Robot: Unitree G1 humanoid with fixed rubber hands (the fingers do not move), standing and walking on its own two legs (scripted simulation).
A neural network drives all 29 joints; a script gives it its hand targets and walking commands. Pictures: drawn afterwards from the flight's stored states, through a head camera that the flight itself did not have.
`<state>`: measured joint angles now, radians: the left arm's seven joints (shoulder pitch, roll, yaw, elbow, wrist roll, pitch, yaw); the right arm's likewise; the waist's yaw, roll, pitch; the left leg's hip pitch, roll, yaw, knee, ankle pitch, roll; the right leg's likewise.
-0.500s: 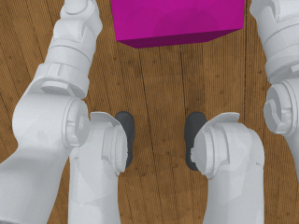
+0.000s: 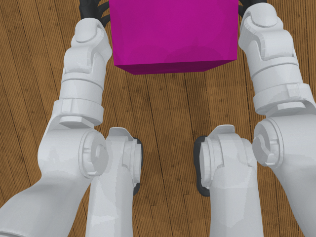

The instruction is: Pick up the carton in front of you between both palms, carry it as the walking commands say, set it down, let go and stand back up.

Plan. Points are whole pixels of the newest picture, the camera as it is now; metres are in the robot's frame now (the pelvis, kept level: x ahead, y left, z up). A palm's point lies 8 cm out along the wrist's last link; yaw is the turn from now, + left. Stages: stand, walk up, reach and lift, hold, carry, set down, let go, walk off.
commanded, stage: reach and lift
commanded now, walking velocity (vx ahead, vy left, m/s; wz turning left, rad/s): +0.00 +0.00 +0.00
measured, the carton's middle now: (169, 23) +0.55 -0.03 -0.20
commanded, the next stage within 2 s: none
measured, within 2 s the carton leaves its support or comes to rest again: neither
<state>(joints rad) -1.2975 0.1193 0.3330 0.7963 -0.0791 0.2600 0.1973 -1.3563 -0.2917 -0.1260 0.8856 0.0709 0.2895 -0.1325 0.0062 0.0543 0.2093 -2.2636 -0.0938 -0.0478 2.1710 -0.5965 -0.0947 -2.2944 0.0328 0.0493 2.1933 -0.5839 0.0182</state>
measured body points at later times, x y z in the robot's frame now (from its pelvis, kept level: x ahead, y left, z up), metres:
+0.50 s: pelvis -0.01 +0.01 +0.12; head +0.26 -0.02 +0.48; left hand +0.51 +0.12 +0.05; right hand +0.50 -0.18 +0.05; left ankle +0.11 +0.14 -0.34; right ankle +0.10 -0.12 -0.34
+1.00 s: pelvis +0.04 +0.01 +0.25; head +0.19 -0.01 +0.67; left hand +0.46 +0.13 +0.21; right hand +0.45 -0.18 +0.21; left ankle +0.11 +0.14 -0.34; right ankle +0.10 -0.12 -0.34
